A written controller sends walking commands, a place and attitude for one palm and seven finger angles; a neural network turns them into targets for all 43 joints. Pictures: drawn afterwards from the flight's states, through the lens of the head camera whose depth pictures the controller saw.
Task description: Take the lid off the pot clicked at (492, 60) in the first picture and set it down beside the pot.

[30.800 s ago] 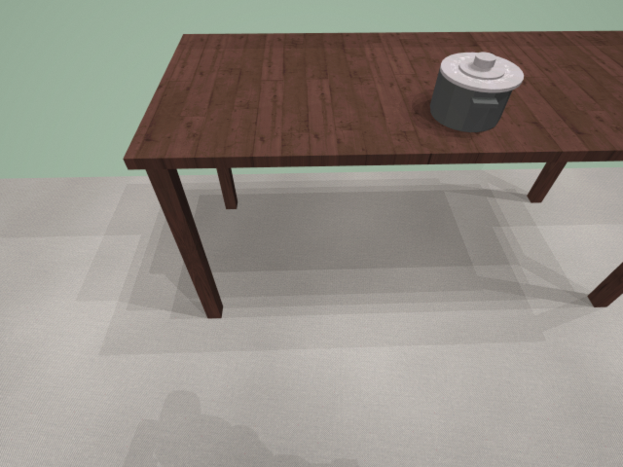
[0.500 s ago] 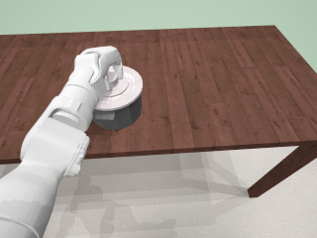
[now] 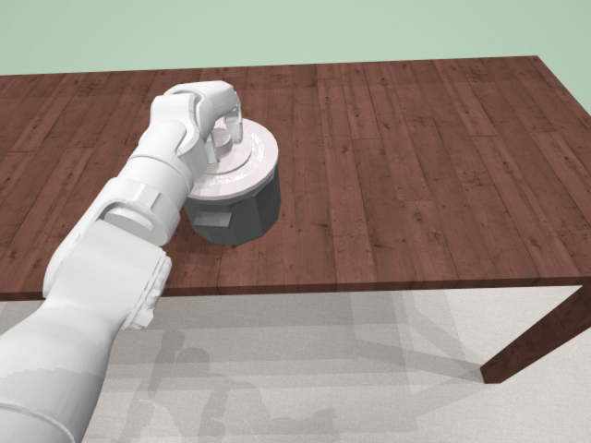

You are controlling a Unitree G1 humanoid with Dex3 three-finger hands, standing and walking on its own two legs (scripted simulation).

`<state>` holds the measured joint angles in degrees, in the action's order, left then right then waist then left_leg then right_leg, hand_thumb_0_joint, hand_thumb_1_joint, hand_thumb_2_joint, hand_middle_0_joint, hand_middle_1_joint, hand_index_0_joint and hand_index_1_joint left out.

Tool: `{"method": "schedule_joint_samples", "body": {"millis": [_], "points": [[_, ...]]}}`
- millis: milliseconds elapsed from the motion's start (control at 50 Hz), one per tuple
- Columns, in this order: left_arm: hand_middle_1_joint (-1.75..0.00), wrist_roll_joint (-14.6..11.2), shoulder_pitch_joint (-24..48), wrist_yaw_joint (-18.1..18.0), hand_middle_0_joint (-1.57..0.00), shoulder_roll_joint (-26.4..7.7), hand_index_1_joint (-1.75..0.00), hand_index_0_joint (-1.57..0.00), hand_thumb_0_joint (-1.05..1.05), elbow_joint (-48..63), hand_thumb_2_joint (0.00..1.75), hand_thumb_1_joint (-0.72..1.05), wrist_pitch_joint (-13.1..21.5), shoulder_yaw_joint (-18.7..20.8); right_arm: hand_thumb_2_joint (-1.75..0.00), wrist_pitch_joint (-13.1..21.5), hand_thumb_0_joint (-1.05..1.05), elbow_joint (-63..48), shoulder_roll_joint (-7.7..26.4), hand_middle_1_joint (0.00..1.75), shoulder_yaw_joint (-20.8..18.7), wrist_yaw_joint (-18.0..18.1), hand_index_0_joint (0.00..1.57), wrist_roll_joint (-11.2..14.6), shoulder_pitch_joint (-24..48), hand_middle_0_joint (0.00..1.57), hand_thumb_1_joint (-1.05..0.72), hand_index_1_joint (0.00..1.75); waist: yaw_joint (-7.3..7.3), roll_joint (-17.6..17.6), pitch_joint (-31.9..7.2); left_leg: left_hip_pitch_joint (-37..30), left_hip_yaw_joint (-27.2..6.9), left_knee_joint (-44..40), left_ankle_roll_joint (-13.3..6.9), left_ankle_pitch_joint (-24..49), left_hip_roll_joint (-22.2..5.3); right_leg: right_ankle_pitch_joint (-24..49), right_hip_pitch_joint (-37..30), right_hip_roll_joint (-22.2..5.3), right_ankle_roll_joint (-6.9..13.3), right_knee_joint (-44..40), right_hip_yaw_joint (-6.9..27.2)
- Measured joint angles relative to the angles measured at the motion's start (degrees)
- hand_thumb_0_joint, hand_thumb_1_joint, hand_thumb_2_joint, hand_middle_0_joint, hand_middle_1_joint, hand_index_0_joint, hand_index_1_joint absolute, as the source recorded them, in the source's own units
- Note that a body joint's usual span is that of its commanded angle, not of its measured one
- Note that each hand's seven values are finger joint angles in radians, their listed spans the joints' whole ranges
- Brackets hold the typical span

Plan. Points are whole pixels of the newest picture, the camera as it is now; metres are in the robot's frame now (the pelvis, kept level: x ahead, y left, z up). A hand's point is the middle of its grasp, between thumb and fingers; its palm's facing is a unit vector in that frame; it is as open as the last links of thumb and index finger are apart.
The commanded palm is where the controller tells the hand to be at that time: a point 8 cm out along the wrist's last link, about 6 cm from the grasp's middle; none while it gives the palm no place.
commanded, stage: lift the lid straight up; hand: left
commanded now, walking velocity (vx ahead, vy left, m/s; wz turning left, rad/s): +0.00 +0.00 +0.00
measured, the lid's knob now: (216, 141) +0.51 +0.08 +0.14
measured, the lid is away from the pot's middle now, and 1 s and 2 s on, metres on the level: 0.01 0.01 0.07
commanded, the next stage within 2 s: move the lid sideways beside the pot in 1.36 s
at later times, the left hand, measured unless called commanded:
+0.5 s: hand (207, 117) +0.49 +0.08 +0.20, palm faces -0.36 -0.06 -0.93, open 7.7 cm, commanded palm +0.49 +0.08 +0.27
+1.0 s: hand (194, 86) +0.49 +0.09 +0.24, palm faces -0.32 -0.07 -0.95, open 7.7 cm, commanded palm +0.49 +0.09 +0.31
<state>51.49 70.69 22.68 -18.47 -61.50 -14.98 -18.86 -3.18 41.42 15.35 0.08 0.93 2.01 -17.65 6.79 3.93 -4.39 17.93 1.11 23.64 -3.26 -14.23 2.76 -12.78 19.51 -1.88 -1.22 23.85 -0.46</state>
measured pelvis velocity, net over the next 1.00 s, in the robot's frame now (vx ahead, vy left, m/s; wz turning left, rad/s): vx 0.00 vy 0.00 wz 0.00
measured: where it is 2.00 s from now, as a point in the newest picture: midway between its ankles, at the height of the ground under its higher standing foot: outside the picture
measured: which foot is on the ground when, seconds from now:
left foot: down 0.00-1.00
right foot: down 0.00-1.00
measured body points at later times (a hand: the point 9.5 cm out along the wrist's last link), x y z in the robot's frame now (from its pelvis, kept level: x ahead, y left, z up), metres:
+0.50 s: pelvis -0.01 -0.01 +0.00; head +0.03 -0.03 +0.45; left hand +0.50 +0.08 +0.25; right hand +0.03 -0.28 -0.13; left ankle -0.03 +0.08 -0.74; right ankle -0.02 -0.14 -0.74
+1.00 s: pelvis +0.00 +0.00 +0.00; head +0.03 -0.02 +0.45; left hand +0.50 +0.09 +0.29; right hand +0.05 -0.27 -0.13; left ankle -0.03 +0.08 -0.74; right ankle -0.02 -0.14 -0.74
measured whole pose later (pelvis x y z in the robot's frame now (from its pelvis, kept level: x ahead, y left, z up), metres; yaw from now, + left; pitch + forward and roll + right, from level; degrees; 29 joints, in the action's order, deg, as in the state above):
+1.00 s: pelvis +0.00 +0.00 +0.00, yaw +0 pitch +8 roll +0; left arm 53.8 83.5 29.4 -20.6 -65.7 -19.3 -17.2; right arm -1.5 41.4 15.8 0.6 1.1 1.3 -16.9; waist 7.4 3.6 -4.4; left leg 17.4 0.9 21.9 -3.2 -13.0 3.0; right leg -11.9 19.1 -2.0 -1.2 22.6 -0.5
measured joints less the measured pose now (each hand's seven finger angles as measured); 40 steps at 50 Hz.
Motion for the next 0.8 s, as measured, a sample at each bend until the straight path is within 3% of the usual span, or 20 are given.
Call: {"method": "schedule_joint_samples", "body": {"millis": [180, 260, 380, 520, 800], "points": [[-1.14, 0.2, 3.2, 1.2, -0.65, 0.8, -1.02, -0.61, 0.06, -2.0, 0.87, 0.23, -1.2, 0.1, -0.90, 0.5, 0.01, -0.2, 0.4, 0.30, 0.4, 0.5, 0.20, -0.1, 1.3, 0.20, -0.91, 0.30, 0.32, 0.0, 0.3, -0.2, -0.1, -0.5, 0.1, 0.5, 0.1, 0.2, 0.1, -0.1, 0.1, 0.1, -0.1], [-1.14, 0.4, 4.2, 1.5, -0.65, 0.3, -1.02, -0.60, 0.06, -2.8, 0.87, 0.23, -1.3, 2.7, -0.90, 0.4, 0.01, -0.3, 0.6, 0.30, 0.6, 0.7, 0.20, -0.3, 1.4, 0.20, -0.91, 0.30, 0.59, 0.0, 0.3, -0.4, 0.2, -0.8, 0.2, 0.7, -0.1, 0.5, 0.0, 0.1, 0.2, -0.2, 0.2], [-1.14, 1.4, 6.1, 2.6, -0.65, -0.9, -1.02, -0.60, 0.06, -4.3, 0.87, 0.23, -2.8, 1.4, -0.90, 0.0, 0.01, -0.3, 0.9, 0.30, 0.4, 0.7, 0.20, -0.1, 0.8, 0.20, -0.91, 0.30, 1.04, -0.3, 0.5, -0.3, 0.2, -1.0, 0.3, 0.9, -0.3, 0.8, 0.1, 0.3, 0.4, -0.5, 0.2], [-1.14, 1.2, 7.0, 3.8, -0.65, -1.9, -1.02, -0.60, 0.06, -3.2, 0.87, 0.23, -2.1, 1.8, -0.90, 0.6, 0.01, 0.1, 1.2, 0.30, 0.1, 0.9, 0.20, -0.2, -0.3, 0.20, -0.91, 0.30, 1.04, -0.4, 0.5, -0.4, 0.0, -1.2, 0.4, 1.0, -0.4, 0.9, -0.2, 0.4, 0.4, -0.8, 0.1], [-1.14, 1.8, 10.9, 5.5, -0.65, -1.7, -1.02, -0.60, 0.05, -4.5, 0.88, 0.23, -3.3, 1.2, -0.90, 1.4, 0.01, 0.5, 0.7, 0.30, 0.4, 0.4, 0.20, -0.4, 0.1, 0.20, -0.91, 0.30, 0.95, -0.5, 0.2, -0.3, -0.1, -1.4, 0.2, 1.1, 0.0, 0.9, -0.1, 0.0, 0.1, -1.0, 0.0]]}}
